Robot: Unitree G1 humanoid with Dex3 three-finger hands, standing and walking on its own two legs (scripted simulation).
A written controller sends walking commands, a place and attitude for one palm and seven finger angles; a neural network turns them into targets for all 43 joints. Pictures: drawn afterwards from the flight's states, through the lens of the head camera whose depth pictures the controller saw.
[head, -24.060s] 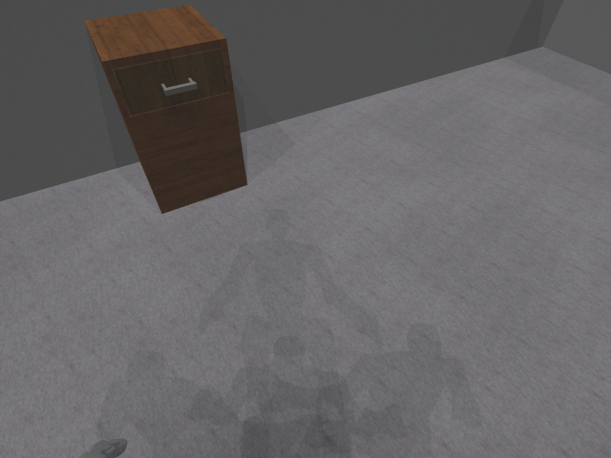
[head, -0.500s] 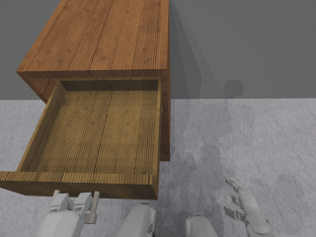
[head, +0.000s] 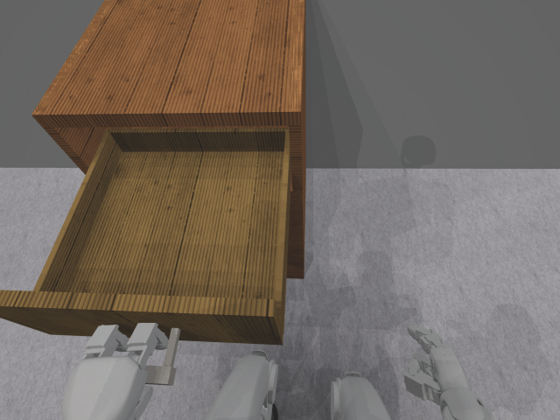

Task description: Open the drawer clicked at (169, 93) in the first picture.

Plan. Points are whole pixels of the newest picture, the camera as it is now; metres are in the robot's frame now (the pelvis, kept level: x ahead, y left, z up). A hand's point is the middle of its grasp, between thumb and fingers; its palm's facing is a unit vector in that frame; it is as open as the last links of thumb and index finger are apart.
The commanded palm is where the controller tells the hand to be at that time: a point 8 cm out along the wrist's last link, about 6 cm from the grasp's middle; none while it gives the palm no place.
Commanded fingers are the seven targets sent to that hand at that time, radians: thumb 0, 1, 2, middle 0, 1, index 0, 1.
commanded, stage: open the thumb to release the handle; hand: left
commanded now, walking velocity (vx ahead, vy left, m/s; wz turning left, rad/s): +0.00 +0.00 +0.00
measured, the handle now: (133, 354) +0.20 +0.23 -0.02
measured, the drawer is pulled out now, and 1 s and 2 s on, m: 0.30 0.30 0.30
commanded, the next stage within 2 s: lift the hand off the handle in 0.16 s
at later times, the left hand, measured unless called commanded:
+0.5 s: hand (132, 392) +0.15 +0.23 -0.04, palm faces -0.09 -0.10 -0.99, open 13.8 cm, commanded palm +0.14 +0.22 +0.01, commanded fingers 0.00 -0.50 0.30 -0.30 -1.20 -0.30 -1.20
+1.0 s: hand (124, 388) +0.16 +0.23 -0.02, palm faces -0.11 -0.13 -0.99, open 13.5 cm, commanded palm +0.15 +0.22 +0.04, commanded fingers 0.00 -0.50 0.30 -0.30 -1.20 -0.30 -1.20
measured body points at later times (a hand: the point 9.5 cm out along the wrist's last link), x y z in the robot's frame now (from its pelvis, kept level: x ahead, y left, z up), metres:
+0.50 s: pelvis -0.01 +0.00 +0.00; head +0.08 -0.02 +0.44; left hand +0.15 +0.23 +0.01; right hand +0.22 -0.21 -0.11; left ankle +0.04 +0.11 -0.59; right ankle +0.00 -0.09 -0.59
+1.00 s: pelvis +0.00 +0.01 +0.02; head +0.07 -0.01 +0.47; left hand +0.16 +0.23 +0.04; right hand +0.21 -0.21 -0.08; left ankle +0.04 +0.11 -0.59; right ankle +0.00 -0.09 -0.59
